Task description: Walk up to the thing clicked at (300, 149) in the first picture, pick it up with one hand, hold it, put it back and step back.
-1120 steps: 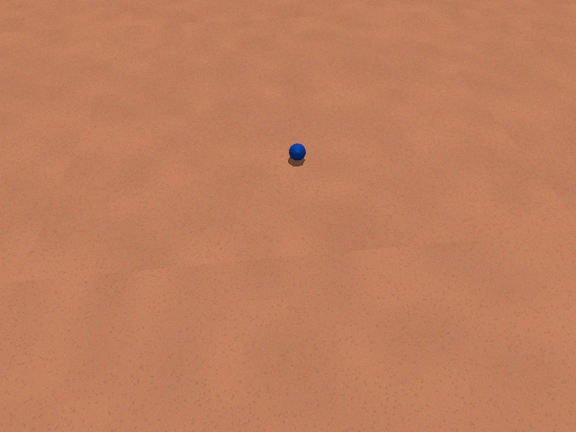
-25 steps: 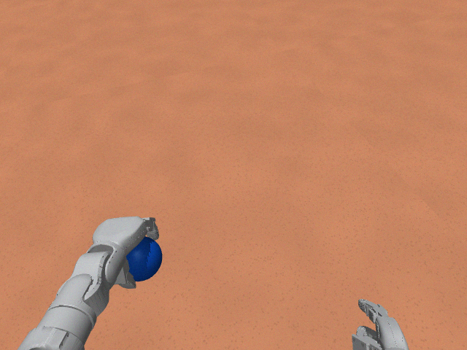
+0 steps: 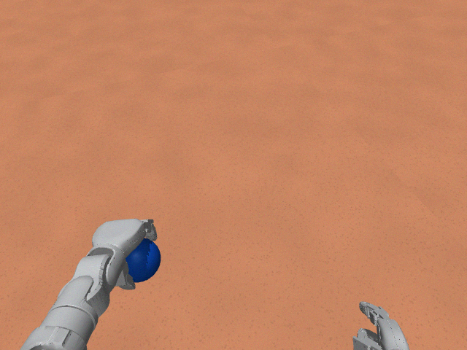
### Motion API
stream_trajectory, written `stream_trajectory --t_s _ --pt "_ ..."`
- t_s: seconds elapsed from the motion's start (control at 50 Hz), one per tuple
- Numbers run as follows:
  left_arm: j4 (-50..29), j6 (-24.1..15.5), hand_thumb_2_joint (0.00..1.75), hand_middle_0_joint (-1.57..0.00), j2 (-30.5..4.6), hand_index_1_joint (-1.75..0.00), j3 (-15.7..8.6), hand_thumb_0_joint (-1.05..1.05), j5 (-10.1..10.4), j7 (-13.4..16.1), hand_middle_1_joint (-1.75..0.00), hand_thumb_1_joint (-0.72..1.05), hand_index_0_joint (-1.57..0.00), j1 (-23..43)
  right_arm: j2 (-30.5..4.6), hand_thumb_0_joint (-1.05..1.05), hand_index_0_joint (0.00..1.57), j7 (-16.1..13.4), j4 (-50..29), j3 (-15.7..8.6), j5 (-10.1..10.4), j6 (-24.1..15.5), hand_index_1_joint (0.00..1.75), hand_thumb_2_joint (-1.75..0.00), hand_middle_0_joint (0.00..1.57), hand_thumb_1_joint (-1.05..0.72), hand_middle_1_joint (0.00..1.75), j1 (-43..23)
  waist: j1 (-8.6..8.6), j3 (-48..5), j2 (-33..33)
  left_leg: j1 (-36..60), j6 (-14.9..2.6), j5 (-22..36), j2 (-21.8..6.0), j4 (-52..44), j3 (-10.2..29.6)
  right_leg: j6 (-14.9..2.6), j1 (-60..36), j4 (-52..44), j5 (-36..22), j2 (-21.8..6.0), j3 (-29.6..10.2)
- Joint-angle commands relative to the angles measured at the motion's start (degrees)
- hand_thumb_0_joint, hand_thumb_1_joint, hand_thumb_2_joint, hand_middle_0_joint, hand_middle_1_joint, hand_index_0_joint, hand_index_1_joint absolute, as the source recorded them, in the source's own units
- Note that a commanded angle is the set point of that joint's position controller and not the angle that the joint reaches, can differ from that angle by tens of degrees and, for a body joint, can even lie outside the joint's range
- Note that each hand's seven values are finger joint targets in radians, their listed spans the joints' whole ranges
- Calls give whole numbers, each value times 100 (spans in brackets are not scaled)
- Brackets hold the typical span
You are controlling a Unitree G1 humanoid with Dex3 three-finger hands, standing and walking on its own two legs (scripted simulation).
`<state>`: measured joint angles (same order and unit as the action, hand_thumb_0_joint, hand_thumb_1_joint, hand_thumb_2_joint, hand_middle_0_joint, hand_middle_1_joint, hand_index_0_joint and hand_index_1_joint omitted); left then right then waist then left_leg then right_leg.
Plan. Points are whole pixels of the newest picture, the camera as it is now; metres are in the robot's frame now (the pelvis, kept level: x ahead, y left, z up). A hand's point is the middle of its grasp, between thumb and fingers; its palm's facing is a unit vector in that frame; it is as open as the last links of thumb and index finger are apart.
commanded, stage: crouch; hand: left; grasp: from above
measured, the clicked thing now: (138, 259) +0.30 +0.21 -0.07
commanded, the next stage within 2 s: lower in 1.80 s
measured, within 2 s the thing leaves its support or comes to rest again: neither
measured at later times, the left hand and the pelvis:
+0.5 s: hand (154, 275) +0.34 +0.23 -0.26, palm faces -0.42 +0.04 -0.91, open 11.2 cm; pelvis -0.04 +0.01 -0.14, yaw +1 degrees
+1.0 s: hand (172, 287) +0.37 +0.23 -0.47, palm faces -0.44 +0.01 -0.90, open 11.2 cm; pelvis -0.08 +0.01 -0.31, yaw +1 degrees
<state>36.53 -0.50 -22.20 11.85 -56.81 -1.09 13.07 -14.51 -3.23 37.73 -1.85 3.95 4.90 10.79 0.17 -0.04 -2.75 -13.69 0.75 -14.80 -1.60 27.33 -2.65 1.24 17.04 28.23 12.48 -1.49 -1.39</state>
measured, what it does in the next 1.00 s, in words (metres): lowers itself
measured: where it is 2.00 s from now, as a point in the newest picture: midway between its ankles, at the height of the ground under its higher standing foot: outside the picture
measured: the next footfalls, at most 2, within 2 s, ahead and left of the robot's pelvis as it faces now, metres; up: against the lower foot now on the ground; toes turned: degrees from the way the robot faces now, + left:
none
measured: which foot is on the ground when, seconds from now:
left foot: down 0.00-1.00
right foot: down 0.00-1.00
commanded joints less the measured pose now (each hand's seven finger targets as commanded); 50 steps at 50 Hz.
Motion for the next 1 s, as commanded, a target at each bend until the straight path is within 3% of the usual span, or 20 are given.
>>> stream_trajectory --t_s 0.0,0.1,0.14,0.2,0.28,0.34,0.38,0.48,0.52,0.56,0.64,0.66,0.74,0.76,0.78,0.8,0.82,0.84,0.96,0.98 --pt "-443 -182 101 -94 -990 -86 -543 0 -180 513 -83 49 -91 1475 -680 0 20 -30 -685 -230 -57 -162 30 -91 20 -90 30 -348 46 -1018 565 61 -152 1009 267 -100 29 -157 -110 -252 -655 220 176" --pt "179 -332 98 -92 -1057 -87 -604 0 -532 1239 -86 51 -91 2276 -746 0 20 50 -474 -352 -192 -138 30 -91 20 -90 30 -106 229 -1471 295 -645 -112 809 305 778 23 -152 653 471 -576 184 153" --pt "290 -373 100 -92 -977 -89 -530 0 -711 1563 -88 51 -91 2767 -791 0 20 100 -285 -422 -259 -167 30 -91 20 -90 30 95 318 -1957 183 -983 -78 916 272 1392 36 -159 1190 1052 -707 204 146" --pt "1092 -347 99 -94 -554 -89 -343 0 -870 1956 -89 54 -93 2834 -814 0 20 182 -187 -506 -334 -218 30 -91 20 -90 30 330 444 -2183 310 -1852 -78 765 233 2242 101 -202 2083 1850 -571 216 196" --pt "1547 -272 95 -92 -880 -88 -543 0 -1062 2324 -90 56 -94 3500 -882 0 20 214 -108 -573 -402 -306 30 -90 20 -90 30 477 436 -2931 59 -2931 -86 415 237 3149 109 -215 2814 2720 -259 213 201" --pt "2183 -162 94 -91 -921 -88 -601 0 -1074 2474 -89 54 -93 3680 -904 0 20 187 -21 -566 -448 -391 30 -90 20 -91 30 584 517 -3015 40 -3768 -98 78 242 3677 168 -237 3554 3287 50 227 259" --pt "2316 -126 94 -91 -1120 -87 -734 0 -1060 2535 -89 53 -93 3901 -926 0 20 166 17 -580 -493 -453 30 -90 20 -91 30 660 537 -3289 -8 -4273 -115 -179 244 4048 194 -253 3923 3660 258 231 267" --pt "2223 -10 97 -92 -1091 -87 -778 0 -933 2550 -88 55 -94 4318 -957 0 20 126 49 -592 -571 -575 30 -90 20 -90 30 732 655 -4214 -368 -4768 -87 -396 179 4759 375 -299 4786 4606 486 186 348" --pt "2159 -8 97 -92 -1313 -88 -890 0 -944 2536 -88 53 -93 4623 -1006 0 20 119 79 -621 -602 -623 30 -90 20 -90 30 755 704 -4343 -381 -5033 -70 -612 161 4962 465 -315 5126 4907 677 187 385" --pt "2592 22 98 -92 -1121 -87 -828 0 -890 2488 -88 53 -92 4594 -1001 0 20 127 146 -583 -640 -660 30 -90 20 -90 30 775 822 -4076 -384 -5374 -55 -817 140 5182 534 -326 5707 5181 901 173 425" --pt "2807 -50 97 -89 -1407 -87 -966 0 -953 2444 -88 50 -90 4766 -1086 0 20 173 137 -556 -679 -707 30 -90 20 -90 30 811 918 -4276 -353 -5976 -85 -1320 176 5633 580 -348 6196 5660 1332 150 476" --pt "2889 -77 99 -89 -1236 -87 -920 0 -913 2421 -88 50 -90 4775 -1086 0 20 202 160 -544 -702 -744 30 -90 20 -90 30 854 986 -4246 -260 -6121 -84 -1362 173 5751 650 -342 6411 5798 1372 131 500" --pt "2794 -249 102 -94 -1537 -88 -1032 0 -977 2410 -87 54 -94 5268 -1122 0 20 281 194 -484 -735 -827 30 -90 20 -90 30 919 1121 -4465 -424 -6524 -122 -1680 214 6196 661 -333 6925 6177 1635 102 492" --pt "2605 -324 103 -95 -1893 -89 -1208 0 -1030 2441 -88 56 -94 5493 -1147 0 20 287 247 -489 -749 -844 30 -90 20 -90 30 974 1071 -4591 -466 -6598 -138 -1746 232 6315 642 -327 6976 6247 1692 102 486" --pt "3030 -325 103 -95 -1785 -89 -1158 0 -1083 2446 -89 58 -96 5187 -1136 0 20 321 217 -431 -770 -873 30 -90 20 -90 30 934 1096 -4491 -484 -6699 -125 -1747 244 6396 641 -327 7094 6353 1706 72 488" --pt "2574 -412 102 -96 -1808 -89 -1217 0 -1053 2474 -90 61 -97 5572 -1109 0 20 360 278 -430 -799 -893 30 -90 20 -90 30 1023 1159 -4620 -563 -6669 -119 -1714 224 6524 673 -322 7223 6474 1669 56 510" --pt "2818 -431 106 -96 -1773 -90 -1188 0 -1166 2490 -90 59 -96 5494 -1180 0 20 389 301 -422 -816 -909 30 -90 20 -90 30 1044 1197 -4697 -732 -6589 -88 -1552 223 6603 684 -332 7371 6597 1546 38 517" --pt "2459 -499 105 -96 -2047 -89 -1358 0 -1189 2554 -89 58 -96 5856 -1185 0 20 404 343 -418 -836 -916 30 -90 20 -90 30 1103 1175 -4916 -858 -6619 -91 -1498 235 6726 636 -340 7388 6713 1504 52 528" --pt "3272 -463 106 -93 -1919 -90 -1315 0 -1306 2645 -89 54 -92 5682 -1222 0 20 590 323 -369 -936 -993 30 -91 20 -90 30 1098 1321 -4768 -1010 -7055 -114 -1378 280 7292 476 -329 7698 7067 1362 -1 530" --pt "2871 -495 105 -92 -2210 -90 -1504 0 -1275 2661 -89 54 -92 6009 -1251 0 20 611 364 -381 -956 -983 30 -90 20 -90 30 1195 1309 -4926 -1102 -7037 -121 -1292 278 7364 452 -325 7678 7130 1295 9 544"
